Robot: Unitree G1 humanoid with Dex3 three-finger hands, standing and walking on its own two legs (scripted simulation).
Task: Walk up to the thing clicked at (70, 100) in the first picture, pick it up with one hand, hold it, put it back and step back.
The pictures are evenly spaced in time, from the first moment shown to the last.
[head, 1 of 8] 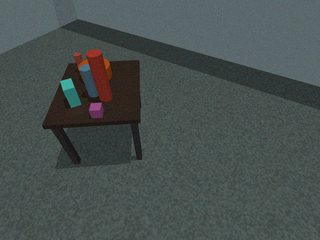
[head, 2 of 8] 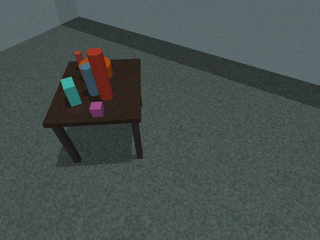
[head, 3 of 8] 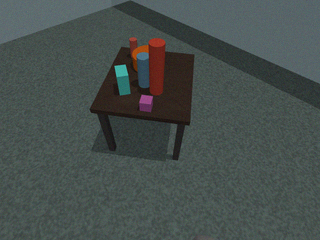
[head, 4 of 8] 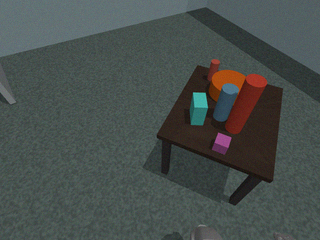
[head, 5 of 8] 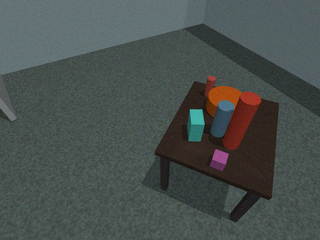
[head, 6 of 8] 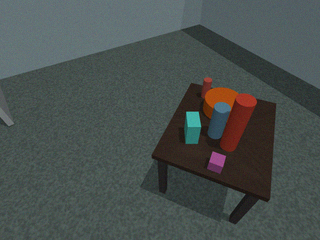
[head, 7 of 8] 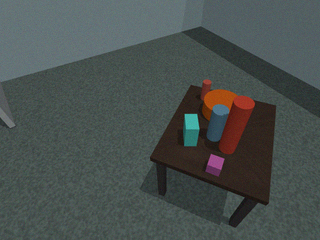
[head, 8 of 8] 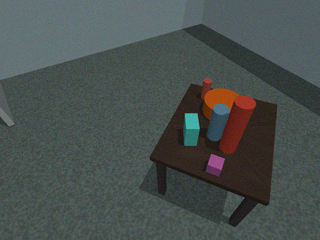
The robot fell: no
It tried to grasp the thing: no
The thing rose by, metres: 0.00
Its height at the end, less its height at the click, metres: +0.00
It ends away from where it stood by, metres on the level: 0.00
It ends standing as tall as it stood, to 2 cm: yes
